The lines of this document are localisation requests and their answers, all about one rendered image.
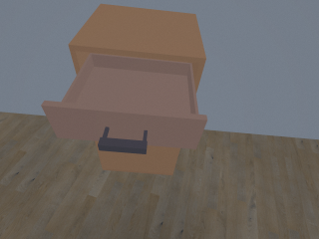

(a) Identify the cabinet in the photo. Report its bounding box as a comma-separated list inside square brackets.
[68, 3, 206, 175]

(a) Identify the handle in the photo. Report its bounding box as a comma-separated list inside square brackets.
[98, 126, 148, 154]

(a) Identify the drawer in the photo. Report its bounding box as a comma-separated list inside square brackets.
[41, 53, 207, 149]

